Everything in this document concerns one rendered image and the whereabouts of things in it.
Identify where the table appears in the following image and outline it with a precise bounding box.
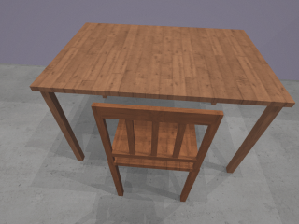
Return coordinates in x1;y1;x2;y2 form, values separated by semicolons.
29;22;295;174

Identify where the chair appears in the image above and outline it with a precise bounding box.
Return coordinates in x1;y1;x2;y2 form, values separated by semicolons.
91;102;224;202

